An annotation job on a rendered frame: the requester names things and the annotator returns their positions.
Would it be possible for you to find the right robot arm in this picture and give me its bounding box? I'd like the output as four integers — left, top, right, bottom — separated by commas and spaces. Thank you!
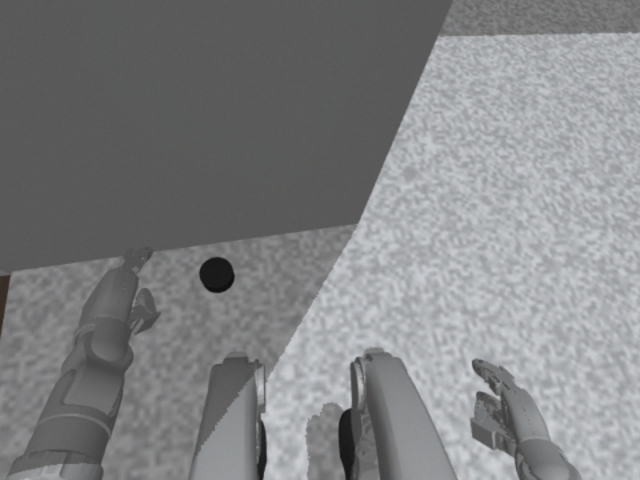
515, 439, 582, 480

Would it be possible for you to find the left robot arm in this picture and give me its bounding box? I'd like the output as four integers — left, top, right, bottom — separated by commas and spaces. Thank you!
5, 317, 134, 480

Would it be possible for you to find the tin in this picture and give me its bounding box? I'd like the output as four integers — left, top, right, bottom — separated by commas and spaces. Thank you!
199, 257, 235, 293

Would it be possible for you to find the left robot hand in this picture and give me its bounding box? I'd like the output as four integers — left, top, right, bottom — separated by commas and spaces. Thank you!
79, 247, 161, 335

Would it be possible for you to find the right robot hand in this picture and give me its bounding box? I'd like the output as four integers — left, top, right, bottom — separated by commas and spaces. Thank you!
470, 359, 551, 459

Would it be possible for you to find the right robot foot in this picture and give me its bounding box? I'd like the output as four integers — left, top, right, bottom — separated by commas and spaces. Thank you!
338, 408, 355, 480

